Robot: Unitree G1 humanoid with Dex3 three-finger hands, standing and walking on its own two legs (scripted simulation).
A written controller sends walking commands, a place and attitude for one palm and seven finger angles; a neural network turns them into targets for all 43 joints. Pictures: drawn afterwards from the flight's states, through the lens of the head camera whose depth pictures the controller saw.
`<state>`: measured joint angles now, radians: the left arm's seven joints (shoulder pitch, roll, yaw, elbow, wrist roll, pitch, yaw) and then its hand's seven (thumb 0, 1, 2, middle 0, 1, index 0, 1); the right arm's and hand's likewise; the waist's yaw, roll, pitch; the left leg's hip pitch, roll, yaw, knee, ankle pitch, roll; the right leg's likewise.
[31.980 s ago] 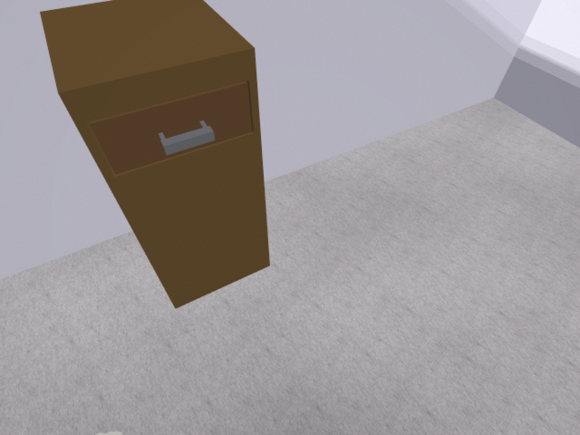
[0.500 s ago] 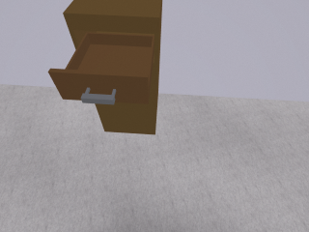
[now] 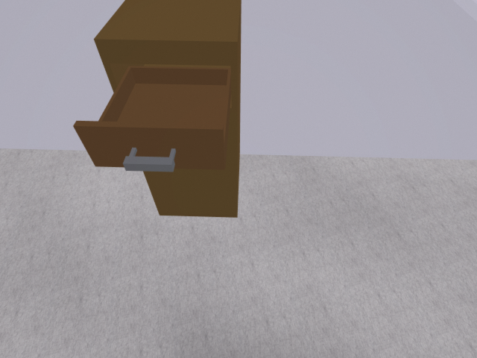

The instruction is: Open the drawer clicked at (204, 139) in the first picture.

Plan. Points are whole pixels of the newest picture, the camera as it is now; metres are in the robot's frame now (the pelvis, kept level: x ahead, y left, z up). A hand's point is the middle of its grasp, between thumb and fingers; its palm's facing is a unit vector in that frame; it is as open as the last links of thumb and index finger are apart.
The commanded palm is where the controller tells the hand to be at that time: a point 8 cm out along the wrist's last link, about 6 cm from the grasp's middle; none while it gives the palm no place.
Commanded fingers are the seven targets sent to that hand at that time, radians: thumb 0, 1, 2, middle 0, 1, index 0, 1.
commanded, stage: let the arm hang, fingers relaxed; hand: left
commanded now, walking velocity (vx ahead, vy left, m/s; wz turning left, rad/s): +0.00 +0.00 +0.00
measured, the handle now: (151, 157) +0.55 +0.25 -0.03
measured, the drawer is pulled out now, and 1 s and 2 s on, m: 0.28 0.28 0.28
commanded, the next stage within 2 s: look to check the result in 0.08 s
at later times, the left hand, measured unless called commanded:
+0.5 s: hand out of the picture -0.02 +0.16 -0.18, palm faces +0.02 -0.98 -0.19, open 7.4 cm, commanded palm none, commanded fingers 0.00 0.90 0.90 -0.20 -0.30 -0.20 -0.30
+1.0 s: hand out of the picture +0.00 +0.16 -0.17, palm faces +0.02 -0.98 -0.20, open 7.4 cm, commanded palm none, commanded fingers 0.00 0.90 0.90 -0.20 -0.30 -0.20 -0.30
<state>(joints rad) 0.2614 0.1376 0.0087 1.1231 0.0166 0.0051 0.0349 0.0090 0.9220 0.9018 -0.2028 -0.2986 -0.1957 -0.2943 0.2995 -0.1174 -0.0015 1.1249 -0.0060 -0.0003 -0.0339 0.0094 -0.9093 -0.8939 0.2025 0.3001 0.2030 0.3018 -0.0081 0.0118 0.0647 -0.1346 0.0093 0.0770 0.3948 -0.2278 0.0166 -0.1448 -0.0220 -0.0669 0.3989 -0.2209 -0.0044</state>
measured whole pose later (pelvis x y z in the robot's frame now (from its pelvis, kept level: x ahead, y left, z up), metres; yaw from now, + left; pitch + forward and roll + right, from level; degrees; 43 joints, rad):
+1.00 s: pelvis +0.00 -0.01 +0.00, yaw -1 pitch -2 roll +0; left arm 0.26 0.14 0.01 1.13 0.02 -0.01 0.04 0.01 0.91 0.90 -0.20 -0.30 -0.20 -0.29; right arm 0.28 -0.13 -0.02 1.13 -0.01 0.00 -0.03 0.01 -0.91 -0.89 0.20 0.30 0.20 0.30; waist -0.01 0.01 0.07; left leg -0.13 0.03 0.08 0.37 -0.22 -0.01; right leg -0.14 0.00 -0.06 0.38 -0.21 -0.03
